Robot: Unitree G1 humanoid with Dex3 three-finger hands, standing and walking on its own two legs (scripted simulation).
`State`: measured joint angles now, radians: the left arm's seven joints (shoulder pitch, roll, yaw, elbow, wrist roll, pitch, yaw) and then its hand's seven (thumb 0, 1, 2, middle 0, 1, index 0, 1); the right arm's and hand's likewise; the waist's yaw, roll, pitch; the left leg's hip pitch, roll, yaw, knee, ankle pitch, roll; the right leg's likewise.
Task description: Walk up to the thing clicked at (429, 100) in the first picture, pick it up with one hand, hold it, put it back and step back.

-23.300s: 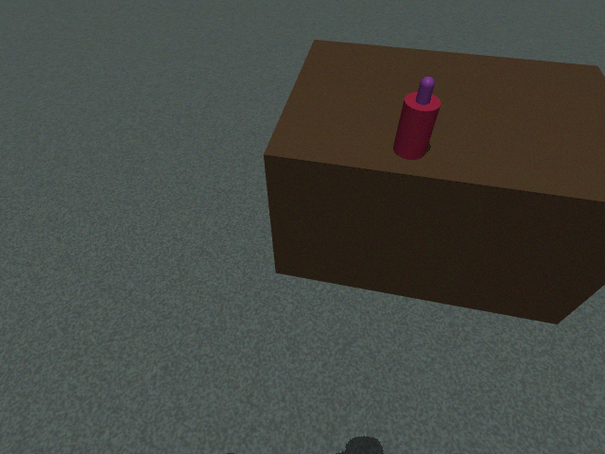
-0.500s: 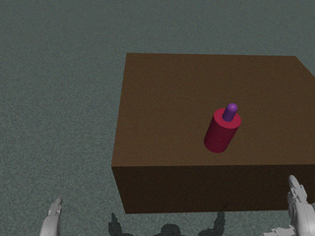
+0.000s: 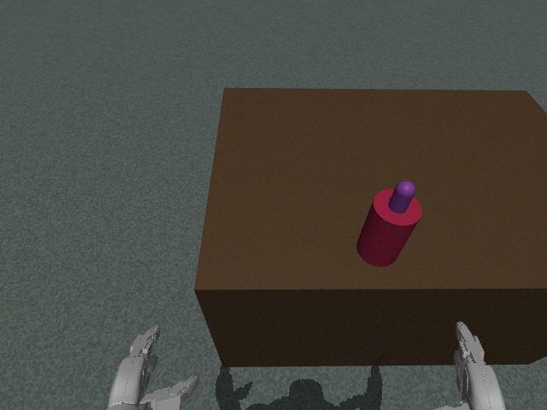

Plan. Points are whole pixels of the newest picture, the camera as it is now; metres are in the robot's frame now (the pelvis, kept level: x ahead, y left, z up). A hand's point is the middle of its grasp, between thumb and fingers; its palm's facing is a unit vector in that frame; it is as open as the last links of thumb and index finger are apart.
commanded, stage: home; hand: right
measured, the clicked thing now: (390, 220) +0.46 -0.22 -0.05
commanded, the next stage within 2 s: none
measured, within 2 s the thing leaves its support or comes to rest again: neither
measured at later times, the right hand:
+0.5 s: hand (401, 384) +0.18 -0.18 -0.09, palm faces +0.09 +0.96 -0.25, open 17.4 cm
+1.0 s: hand out of the picture +0.07 -0.27 -0.13, palm faces -0.07 +0.92 -0.39, open 17.5 cm
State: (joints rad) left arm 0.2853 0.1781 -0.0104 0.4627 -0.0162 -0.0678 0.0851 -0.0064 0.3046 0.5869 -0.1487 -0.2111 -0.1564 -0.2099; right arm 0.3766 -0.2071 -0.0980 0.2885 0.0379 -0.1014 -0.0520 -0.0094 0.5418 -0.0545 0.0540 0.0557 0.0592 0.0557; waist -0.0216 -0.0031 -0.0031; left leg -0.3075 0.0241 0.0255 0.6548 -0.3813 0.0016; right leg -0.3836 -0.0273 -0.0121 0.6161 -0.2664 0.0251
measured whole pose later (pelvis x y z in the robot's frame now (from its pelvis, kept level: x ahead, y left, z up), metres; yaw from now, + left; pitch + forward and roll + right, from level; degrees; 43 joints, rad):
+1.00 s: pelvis +0.00 -0.01 +0.02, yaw +1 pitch -3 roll +0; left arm 0.16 0.36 0.00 1.06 0.02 0.01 -0.01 0.01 0.91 0.90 -0.20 -0.30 -0.21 -0.30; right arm 0.21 -0.37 0.02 1.04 -0.03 -0.02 -0.02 0.00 0.56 -0.04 0.05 0.05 0.06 0.05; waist 0.00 -0.01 0.04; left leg -0.10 0.02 0.01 0.44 -0.28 -0.01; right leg -0.19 -0.03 -0.03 0.45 -0.20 0.01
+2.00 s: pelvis +0.01 -0.02 +0.02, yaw +2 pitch -2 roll +0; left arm 0.10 0.34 0.00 1.16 0.01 -0.01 -0.01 0.00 0.90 0.90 -0.20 -0.30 -0.21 -0.30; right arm 0.14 -0.35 0.02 1.12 -0.02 -0.01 -0.01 0.00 0.50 -0.07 0.06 0.06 0.06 0.06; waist 0.00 0.00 0.05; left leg -0.07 0.03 0.00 0.33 -0.23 -0.02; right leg -0.15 -0.02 -0.05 0.33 -0.15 0.00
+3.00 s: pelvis +0.01 -0.02 +0.02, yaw +1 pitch -2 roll +0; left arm 0.11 0.34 0.00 1.15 0.01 0.00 -0.01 0.00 0.91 0.90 -0.20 -0.30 -0.21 -0.30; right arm 0.14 -0.35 0.01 1.13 -0.02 -0.01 -0.01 0.00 -0.41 -0.77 0.19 0.28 0.20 0.29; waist 0.00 0.01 0.05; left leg -0.05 0.03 0.01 0.30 -0.22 -0.02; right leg -0.14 -0.02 -0.04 0.33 -0.15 0.01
